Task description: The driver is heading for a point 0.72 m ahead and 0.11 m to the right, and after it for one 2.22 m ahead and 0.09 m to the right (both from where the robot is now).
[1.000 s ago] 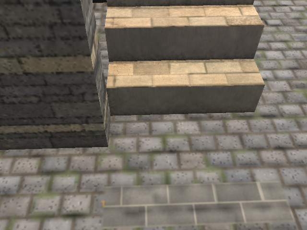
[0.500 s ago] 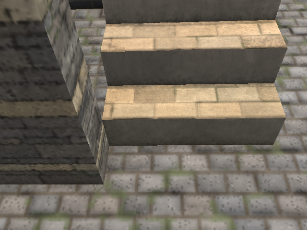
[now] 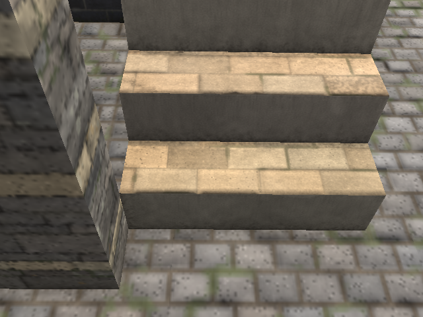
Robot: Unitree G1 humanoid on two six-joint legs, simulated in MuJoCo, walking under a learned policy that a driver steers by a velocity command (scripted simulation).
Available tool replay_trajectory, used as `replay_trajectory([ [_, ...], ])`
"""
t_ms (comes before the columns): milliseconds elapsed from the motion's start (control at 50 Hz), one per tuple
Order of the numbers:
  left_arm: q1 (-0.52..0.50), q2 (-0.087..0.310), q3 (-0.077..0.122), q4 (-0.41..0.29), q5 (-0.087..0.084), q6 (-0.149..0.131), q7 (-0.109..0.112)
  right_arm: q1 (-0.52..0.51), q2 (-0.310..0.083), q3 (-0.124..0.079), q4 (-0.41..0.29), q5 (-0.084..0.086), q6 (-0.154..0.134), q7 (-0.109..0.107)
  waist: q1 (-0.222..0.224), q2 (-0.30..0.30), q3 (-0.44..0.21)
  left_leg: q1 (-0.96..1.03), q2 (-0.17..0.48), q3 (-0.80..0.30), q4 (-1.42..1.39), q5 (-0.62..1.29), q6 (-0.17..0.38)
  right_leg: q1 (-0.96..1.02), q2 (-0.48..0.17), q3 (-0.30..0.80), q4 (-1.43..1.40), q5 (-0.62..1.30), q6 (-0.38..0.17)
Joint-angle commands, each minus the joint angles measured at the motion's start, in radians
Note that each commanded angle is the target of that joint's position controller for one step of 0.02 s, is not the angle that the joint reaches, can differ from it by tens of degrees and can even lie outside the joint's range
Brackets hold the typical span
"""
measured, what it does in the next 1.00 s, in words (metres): walks ahead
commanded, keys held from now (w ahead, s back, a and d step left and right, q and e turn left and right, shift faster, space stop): no key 0.62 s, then w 0.32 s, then w+e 0.06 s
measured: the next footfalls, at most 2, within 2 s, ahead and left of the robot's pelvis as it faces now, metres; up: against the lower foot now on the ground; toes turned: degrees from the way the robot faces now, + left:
right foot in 1.42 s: +0.46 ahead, -0.13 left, +0.00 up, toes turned -14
left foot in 1.92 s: +0.66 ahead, -0.03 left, +0.00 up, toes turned -18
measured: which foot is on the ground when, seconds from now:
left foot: down 0.00-1.00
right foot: down 0.00-0.92, up 0.94-1.00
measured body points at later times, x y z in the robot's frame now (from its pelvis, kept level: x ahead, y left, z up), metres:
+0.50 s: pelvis +0.03 -0.03 +0.01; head +0.05 -0.03 +0.46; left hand +0.05 +0.21 -0.15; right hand +0.10 -0.29 -0.14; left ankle +0.08 +0.11 -0.73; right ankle -0.01 -0.13 -0.73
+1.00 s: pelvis +0.12 +0.02 +0.01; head +0.13 +0.04 +0.45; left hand +0.12 +0.28 -0.15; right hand +0.17 -0.26 -0.12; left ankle +0.12 +0.10 -0.73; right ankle +0.02 -0.13 -0.65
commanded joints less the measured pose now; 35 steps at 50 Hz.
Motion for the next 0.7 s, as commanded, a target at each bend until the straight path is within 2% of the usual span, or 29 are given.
replay_trajectory([
  [20,0.122,0.1,0.018,0.003,0.023,0.009,0.0,0.031,-0.117,-0.025,-0.014,0.004,-0.004,-0.004,0.015,0.087,-0.044,-0.034,0.117,-0.133,-0.153,-0.337,0.016,0.121,-0.045,0.028,-0.187,0.093,-0.064],
  [40,0.092,0.139,0.027,0.011,0.009,0.005,-0.002,0.036,-0.105,-0.027,-0.024,-0.002,-0.003,-0.005,-0.027,-0.034,-0.003,0.066,0.052,-0.053,-0.129,-0.266,-0.02,-0.064,-0.057,0.05,-0.225,-0.139,-0.102],
  [60,0.055,0.106,0.021,0.004,0.008,-0.006,-0.005,0.004,-0.11,-0.028,-0.018,-0.011,-0.004,-0.009,-0.022,-0.051,0.027,0.171,0.04,-0.035,-0.073,-0.173,-0.041,-0.175,-0.047,0.068,-0.288,-0.247,-0.102],
  [80,0.026,0.091,0.017,0.0,0.013,-0.019,-0.004,-0.001,-0.109,-0.03,-0.016,-0.011,-0.006,-0.014,-0.033,-0.063,0.035,0.213,0.041,-0.035,-0.047,-0.104,-0.036,-0.203,-0.05,0.074,-0.317,-0.237,-0.085],
  [120,0.021,0.092,0.017,0.002,0.01,-0.042,-0.005,0.02,-0.114,-0.032,0.008,-0.011,-0.004,-0.022,-0.035,-0.048,0.029,0.23,0.054,-0.05,-0.038,-0.022,-0.02,-0.168,-0.038,0.058,-0.309,-0.133,-0.06],
  [160,0.075,0.085,0.015,0.021,0.003,-0.051,-0.004,0.035,-0.112,-0.033,0.029,-0.005,-0.006,-0.02,-0.019,-0.014,0.014,0.217,0.061,-0.055,-0.039,0.031,-0.009,-0.106,-0.027,0.042,-0.281,-0.045,-0.058],
  [220,0.118,0.074,0.012,0.033,0.001,-0.045,-0.001,0.041,-0.104,-0.032,0.049,0.002,-0.007,-0.017,-0.005,0.003,0.005,0.21,0.061,-0.052,-0.036,0.077,-0.015,-0.059,-0.02,0.031,-0.264,0.034,-0.067],
  [380,0.153,0.065,0.011,0.036,-0.003,-0.035,-0.004,0.064,-0.108,-0.032,0.094,0.007,0.001,-0.024,0.001,0.031,-0.01,0.226,0.065,-0.053,-0.022,0.146,-0.023,-0.01,-0.012,0.016,-0.246,0.175,-0.073],
  [620,0.186,0.044,0.011,0.041,-0.003,-0.03,-0.007,0.066,-0.105,-0.033,0.134,0.009,0.013,-0.033,-0.004,0.028,0.01,0.236,0.069,-0.057,-0.025,0.137,-0.028,-0.005,-0.004,0.005,-0.259,0.19,-0.072],
  [640,0.208,0.035,0.01,0.052,-0.002,-0.03,-0.006,0.083,-0.089,-0.029,0.148,0.007,0.014,-0.033,-0.004,0.019,-0.012,0.248,0.055,-0.04,-0.023,0.052,-0.03,0.001,-0.001,0.005,-0.28,0.086,-0.077],
  [660,0.22,0.05,0.016,0.056,-0.007,-0.027,-0.004,0.08,-0.088,-0.03,0.153,0.01,0.016,-0.034,0.001,0.002,0.007,0.226,0.026,-0.01,0.01,-0.08,-0.031,-0.011,-0.003,0.022,-0.308,-0.084,-0.095],
  [680,0.217,0.094,0.031,0.047,-0.015,-0.025,0.0,0.062,-0.099,-0.035,0.147,0.015,0.016,-0.034,0.011,-0.036,0.043,0.16,-0.01,0.032,0.075,-0.227,-0.031,-0.022,-0.033,0.077,-0.348,-0.272,-0.132],
  [700,0.219,0.131,0.044,0.034,-0.02,-0.027,0.003,0.017,-0.109,-0.038,0.127,0.017,0.01,-0.033,0.028,-0.076,0.096,0.043,-0.024,0.053,0.145,-0.289,-0.027,-0.012,-0.105,0.176,-0.407,-0.417,-0.175],
])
